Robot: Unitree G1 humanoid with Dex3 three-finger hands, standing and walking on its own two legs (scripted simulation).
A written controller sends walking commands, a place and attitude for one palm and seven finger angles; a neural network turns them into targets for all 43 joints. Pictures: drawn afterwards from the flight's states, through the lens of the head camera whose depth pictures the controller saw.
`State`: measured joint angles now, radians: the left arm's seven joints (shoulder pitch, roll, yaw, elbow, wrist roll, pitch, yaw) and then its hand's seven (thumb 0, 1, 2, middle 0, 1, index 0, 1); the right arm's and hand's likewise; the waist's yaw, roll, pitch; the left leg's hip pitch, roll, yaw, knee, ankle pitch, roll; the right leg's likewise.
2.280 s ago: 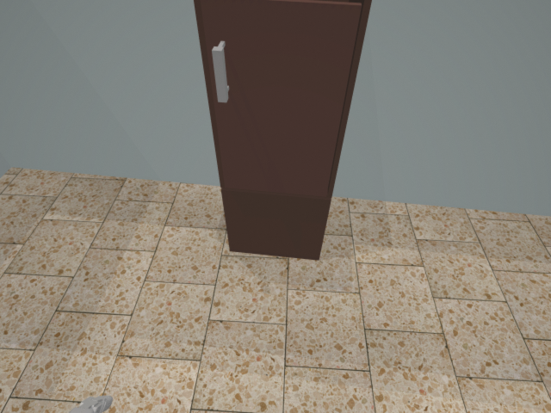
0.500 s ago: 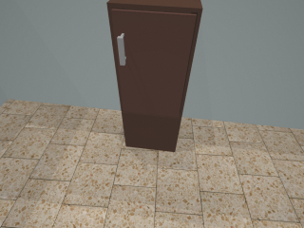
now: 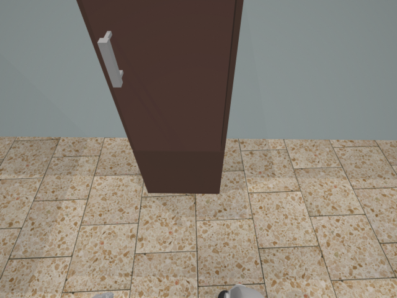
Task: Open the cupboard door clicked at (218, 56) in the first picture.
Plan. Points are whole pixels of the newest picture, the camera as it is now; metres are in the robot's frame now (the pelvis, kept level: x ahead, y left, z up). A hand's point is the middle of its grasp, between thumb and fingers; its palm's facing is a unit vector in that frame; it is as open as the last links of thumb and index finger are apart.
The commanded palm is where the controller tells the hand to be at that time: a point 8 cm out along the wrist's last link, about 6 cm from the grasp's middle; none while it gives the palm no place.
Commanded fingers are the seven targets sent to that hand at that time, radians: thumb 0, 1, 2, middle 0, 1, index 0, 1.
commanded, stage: take the last steps up to it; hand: left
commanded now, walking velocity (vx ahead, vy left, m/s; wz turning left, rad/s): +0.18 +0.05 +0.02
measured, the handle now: (113, 59) +0.66 +0.25 +0.11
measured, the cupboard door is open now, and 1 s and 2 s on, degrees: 0 0 0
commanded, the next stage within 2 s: come to a stop and stand still in 0.10 s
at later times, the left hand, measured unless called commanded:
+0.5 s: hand out of the picture +0.09 +0.19 -0.17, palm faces +0.11 -0.98 -0.14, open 7.3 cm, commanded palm none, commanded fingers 0.00 0.90 0.90 -0.20 -0.30 -0.20 -0.30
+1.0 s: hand out of the picture +0.05 +0.16 -0.13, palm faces +0.05 -0.97 -0.22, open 7.4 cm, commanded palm none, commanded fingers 0.00 0.90 0.90 -0.20 -0.30 -0.20 -0.30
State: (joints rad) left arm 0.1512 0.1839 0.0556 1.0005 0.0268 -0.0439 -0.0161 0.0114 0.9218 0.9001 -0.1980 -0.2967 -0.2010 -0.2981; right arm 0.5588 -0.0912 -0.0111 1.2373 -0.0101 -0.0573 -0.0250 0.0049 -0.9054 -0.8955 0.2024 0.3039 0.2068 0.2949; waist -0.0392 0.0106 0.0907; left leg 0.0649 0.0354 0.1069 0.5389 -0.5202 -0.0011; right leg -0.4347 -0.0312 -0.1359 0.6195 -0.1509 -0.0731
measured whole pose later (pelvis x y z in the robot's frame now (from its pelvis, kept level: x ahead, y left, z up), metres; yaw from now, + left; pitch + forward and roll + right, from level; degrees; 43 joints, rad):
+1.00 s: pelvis +0.05 -0.02 +0.03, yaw -1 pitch +0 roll +2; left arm 0.35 0.13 0.02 1.05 0.02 0.01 0.02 0.01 0.90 0.90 -0.20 -0.30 -0.20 -0.30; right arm 0.32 -0.20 -0.07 1.08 -0.03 0.05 0.01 0.00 -0.91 -0.90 0.20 0.30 0.20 0.29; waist 0.00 0.02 -0.04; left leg -0.43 0.03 0.04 0.87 -0.27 -0.03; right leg -0.14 -0.04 -0.05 0.38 -0.25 -0.02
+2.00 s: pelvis +0.05 +0.02 +0.02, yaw +1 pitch -1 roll +0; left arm 0.28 0.16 -0.01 1.10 0.01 0.00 0.03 0.01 0.91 0.90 -0.20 -0.30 -0.20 -0.30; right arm 0.31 -0.16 0.01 1.07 -0.02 -0.01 -0.02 0.01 -0.92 -0.90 0.20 0.30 0.20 0.29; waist -0.01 0.04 0.03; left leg -0.21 0.02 0.07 0.53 -0.30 0.01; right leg -0.20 -0.08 -0.06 0.54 -0.32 0.04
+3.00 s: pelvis +0.13 +0.00 +0.01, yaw +2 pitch +1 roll +2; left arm 0.17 0.16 0.02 1.01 0.02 -0.03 0.03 0.01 0.92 0.90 -0.20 -0.30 -0.20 -0.30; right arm 0.33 -0.12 -0.01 1.09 -0.01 -0.02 -0.03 0.00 -0.91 -0.90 0.20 0.30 0.21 0.29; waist -0.01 0.03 0.07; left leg -0.18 -0.01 0.09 0.60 -0.43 0.00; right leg -0.33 -0.04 -0.10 0.63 -0.31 -0.05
